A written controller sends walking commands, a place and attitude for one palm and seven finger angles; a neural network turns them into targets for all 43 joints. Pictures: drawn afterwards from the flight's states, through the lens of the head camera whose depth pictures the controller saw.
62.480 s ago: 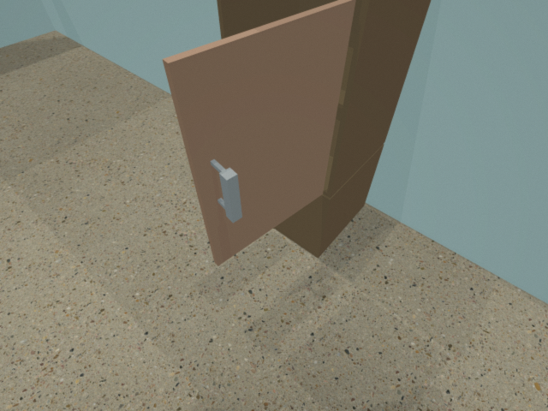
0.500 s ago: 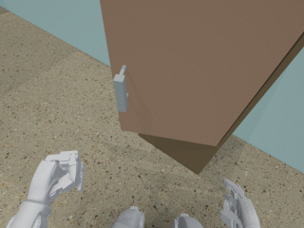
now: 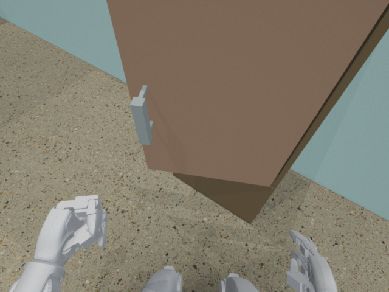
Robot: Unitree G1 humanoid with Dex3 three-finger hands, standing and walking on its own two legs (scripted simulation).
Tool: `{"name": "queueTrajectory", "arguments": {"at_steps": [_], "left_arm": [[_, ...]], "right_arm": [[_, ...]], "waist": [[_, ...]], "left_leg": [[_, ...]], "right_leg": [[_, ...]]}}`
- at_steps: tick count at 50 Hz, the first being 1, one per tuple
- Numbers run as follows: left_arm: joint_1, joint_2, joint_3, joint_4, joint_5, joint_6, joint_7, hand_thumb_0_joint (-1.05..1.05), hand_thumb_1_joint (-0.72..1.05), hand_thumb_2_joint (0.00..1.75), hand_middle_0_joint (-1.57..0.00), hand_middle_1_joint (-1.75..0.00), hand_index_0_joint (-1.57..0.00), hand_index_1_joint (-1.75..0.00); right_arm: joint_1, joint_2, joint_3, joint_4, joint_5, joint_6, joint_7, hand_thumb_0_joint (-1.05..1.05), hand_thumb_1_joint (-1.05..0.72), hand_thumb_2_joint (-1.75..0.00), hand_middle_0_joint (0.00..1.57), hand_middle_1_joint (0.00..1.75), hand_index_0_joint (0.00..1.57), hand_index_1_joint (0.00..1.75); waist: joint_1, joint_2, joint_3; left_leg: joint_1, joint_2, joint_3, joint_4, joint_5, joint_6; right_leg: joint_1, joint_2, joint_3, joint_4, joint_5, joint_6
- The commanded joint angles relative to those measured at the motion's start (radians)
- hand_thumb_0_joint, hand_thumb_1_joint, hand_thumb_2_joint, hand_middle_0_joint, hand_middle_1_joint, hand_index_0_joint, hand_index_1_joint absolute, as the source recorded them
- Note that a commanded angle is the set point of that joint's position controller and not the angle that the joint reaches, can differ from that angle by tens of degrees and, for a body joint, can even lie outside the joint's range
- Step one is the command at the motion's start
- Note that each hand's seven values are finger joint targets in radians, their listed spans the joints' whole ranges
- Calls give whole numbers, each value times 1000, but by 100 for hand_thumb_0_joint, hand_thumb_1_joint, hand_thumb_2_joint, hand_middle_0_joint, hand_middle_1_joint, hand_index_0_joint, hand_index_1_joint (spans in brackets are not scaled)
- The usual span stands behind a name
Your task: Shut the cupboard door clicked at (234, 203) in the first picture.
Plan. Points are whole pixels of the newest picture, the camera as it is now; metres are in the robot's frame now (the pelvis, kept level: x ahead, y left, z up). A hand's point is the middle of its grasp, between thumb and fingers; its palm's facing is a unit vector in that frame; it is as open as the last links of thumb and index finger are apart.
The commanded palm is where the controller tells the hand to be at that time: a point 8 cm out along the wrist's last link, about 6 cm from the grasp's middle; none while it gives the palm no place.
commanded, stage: bring the fist close to the handle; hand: left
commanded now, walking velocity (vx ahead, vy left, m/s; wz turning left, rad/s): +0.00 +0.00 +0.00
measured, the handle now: (145, 115) +0.49 +0.15 +0.05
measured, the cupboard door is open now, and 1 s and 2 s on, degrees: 26 26 19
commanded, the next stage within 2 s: push the door shut along its arc in 1.38 s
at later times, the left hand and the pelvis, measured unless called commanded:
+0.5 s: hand (124, 190) +0.30 +0.16 +0.05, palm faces -0.11 -0.99 -0.03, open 3.1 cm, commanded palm +0.29 +0.21 +0.06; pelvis +0.00 -0.01 +0.00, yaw +0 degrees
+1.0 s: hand (146, 152) +0.39 +0.13 +0.05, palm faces -0.11 -0.99 -0.02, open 3.1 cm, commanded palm +0.37 +0.19 +0.06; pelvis +0.00 +0.00 +0.00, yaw -1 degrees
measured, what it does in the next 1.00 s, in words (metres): stands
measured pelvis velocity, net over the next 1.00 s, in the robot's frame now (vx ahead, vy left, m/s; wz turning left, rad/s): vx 0.00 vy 0.00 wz -0.01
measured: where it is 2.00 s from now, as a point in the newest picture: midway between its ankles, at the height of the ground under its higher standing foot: outside the picture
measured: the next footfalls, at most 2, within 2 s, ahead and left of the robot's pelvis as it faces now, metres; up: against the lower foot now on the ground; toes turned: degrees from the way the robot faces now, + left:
none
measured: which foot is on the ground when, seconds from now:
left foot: down 0.00-1.00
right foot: down 0.00-1.00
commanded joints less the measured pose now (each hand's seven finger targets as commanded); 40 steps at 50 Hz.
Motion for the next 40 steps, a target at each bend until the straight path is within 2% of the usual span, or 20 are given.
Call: {"name": "queueTrajectory", "arguments": {"at_steps": [1, 5, 6, 10, 11, 13, 16, 18, 21, 24, 26, 27, 29, 31, 32, 33, 34, 36, 37, 40], "left_arm": [[-131, 122, 60, -210, -21, -76, 2, 0, 90, 90, -130, -150, -130, -150], [-220, 127, 58, -156, -16, -75, -1, 0, 90, 90, -130, -150, -130, -150], [-254, 149, 75, -133, -17, -68, -1, 0, 90, 90, -130, -150, -130, -150], [-304, 152, 84, -96, -22, -47, -7, 0, 90, 90, -130, -150, -130, -150], [-305, 167, 99, -83, -24, -38, -8, 0, 90, 90, -130, -150, -130, -150], [-341, 146, 77, -66, -21, -29, -7, 0, 90, 90, -130, -150, -130, -150], [-338, 148, 84, -29, -19, -23, 0, 0, 90, 90, -130, -150, -130, -150], [-409, 118, 43, 2, -7, -23, 7, 0, 90, 90, -130, -150, -130, -150], [-473, 139, 72, 58, -3, -31, 28, 0, 90, 90, -130, -150, -130, -150], [-553, 124, 52, 74, 14, -52, 37, 0, 90, 90, -130, -150, -130, -150], [-611, 130, 43, 96, 24, -58, 48, 0, 90, 90, -130, -150, -130, -150], [-637, 112, 27, 115, 30, -58, 52, 0, 90, 90, -130, -150, -130, -150], [-671, 137, 57, 151, 33, -62, 63, 0, 90, 90, -130, -150, -130, -150], [-714, 134, 44, 170, 43, -64, 70, 0, 90, 90, -130, -150, -130, -150], [-733, 113, 33, 195, 44, -62, 73, 0, 90, 90, -130, -150, -130, -150], [-734, 124, 52, 227, 42, -60, 77, 0, 90, 90, -130, -150, -130, -150], [-767, 115, 39, 244, 45, -59, 77, 0, 90, 90, -130, -150, -130, -150], [-799, 150, 70, 276, 52, -64, 82, 0, 90, 90, -130, -150, -130, -150], [-820, 124, 51, 282, 52, -68, 82, 0, 90, 90, -130, -150, -130, -150], [-876, 89, 14, 313, 61, -77, 84, 0, 90, 90, -130, -150, -130, -150]], "right_arm": [[-29, -141, -58, -146, -2, -51, -15, 0, -90, -90, 20, 30, 20, 30], [-30, -144, -53, -137, 0, -50, -20, 0, -90, -90, 20, 30, 20, 30], [-27, -147, -53, -129, 0, -47, -24, 0, -90, -90, 20, 30, 20, 30], [-24, -142, -50, -123, 5, -41, -24, 0, -90, -90, 20, 30, 20, 30], [-22, -145, -48, -122, 3, -37, -23, 0, -90, -90, 20, 30, 20, 30], [-25, -140, -48, -119, 7, -33, -20, 0, -90, -90, 20, 30, 20, 30], [-16, -144, -49, -116, 5, -24, -16, 0, -90, -90, 20, 30, 20, 30], [-17, -144, -48, -108, 6, -18, -12, 0, -90, -90, 20, 30, 20, 30], [-10, -150, -52, -99, 3, -10, -13, 0, -90, -90, 20, 30, 20, 30], [-12, -146, -54, -88, 4, -4, -11, 0, -90, -90, 20, 30, 20, 30], [-6, -152, -55, -77, 5, 2, -10, 0, -90, -90, 20, 30, 20, 30], [-6, -149, -55, -70, 4, 5, -8, 0, -90, -90, 20, 30, 20, 30], [-3, -150, -58, -60, 3, 11, -8, 0, -90, -90, 20, 30, 20, 30], [4, -155, -58, -54, 3, 19, -6, 0, -90, -90, 20, 30, 20, 30], [5, -150, -58, -49, 3, 23, -3, 0, -90, -90, 20, 30, 20, 30], [9, -151, -60, -44, 4, 28, -2, 0, -90, -90, 20, 30, 20, 30], [9, -152, -58, -43, 4, 33, -2, 0, -90, -90, 20, 30, 20, 30], [19, -157, -61, -37, 3, 41, -2, 0, -90, -90, 20, 30, 20, 30], [14, -151, -59, -35, 3, 44, 2, 0, -90, -90, 20, 30, 20, 30], [28, -153, -64, -25, 3, 54, 9, 0, -90, -90, 20, 30, 20, 30]], "waist": [[-18, 14, -181], [-23, 9, -183], [-25, 0, -179], [-12, 10, -237], [-4, 17, -244], [-10, 13, -245], [-3, 2, -252], [-26, 2, -214], [-22, -40, -200], [-19, 1, -252], [-28, 9, -255], [-33, 8, -260], [-25, 0, -273], [-31, 4, -297], [-30, 3, -298], [-28, -14, -290], [-37, -23, -288], [-29, -22, -304], [-28, 4, -315], [-42, 5, -319]], "left_leg": [[139, 17, -106, -191, 187, -57], [109, 15, -96, -176, 143, -51], [96, 15, -93, -168, 147, -47], [109, 12, -78, -168, 192, -46], [104, 11, -78, -171, 211, -45], [117, 11, -74, -175, 231, -46], [121, 12, -71, -179, 258, -44], [125, 14, -74, -190, 233, -46], [103, 13, -75, -191, 203, -44], [130, 12, -69, -194, 225, -44], [158, 16, -78, -203, 237, -45], [168, 17, -79, -206, 232, -45], [162, 15, -76, -209, 231, -47], [184, 18, -82, -212, 259, -46], [191, 17, -80, -215, 269, -49], [187, 19, -77, -218, 261, -50], [180, 18, -74, -217, 251, -47], [178, 17, -74, -215, 273, -48], [193, 16, -72, -216, 288, -50], [232, 24, -79, -218, 321, -56]], "right_leg": [[102, 6, 89, -152, 133, 3], [98, -1, 107, -163, 79, 8], [103, 1, 116, -167, 79, 6], [165, -9, 138, -179, 128, 12], [187, -6, 139, -177, 147, 8], [191, -11, 138, -176, 185, 14], [209, -8, 136, -173, 224, 14], [169, -10, 124, -176, 204, 16], [171, -10, 133, -187, 163, 14], [179, -17, 136, -174, 198, 14], [158, -11, 123, -167, 213, 12], [149, -12, 120, -167, 211, 14], [168, -13, 127, -171, 212, 14], [163, -10, 119, -159, 240, 12], [166, -12, 117, -159, 256, 13], [164, -11, 116, -165, 249, 15], [165, -12, 119, -169, 245, 17], [183, -10, 122, -163, 266, 12], [179, -13, 122, -160, 285, 13], [146, -11, 109, -155, 305, 14]]}}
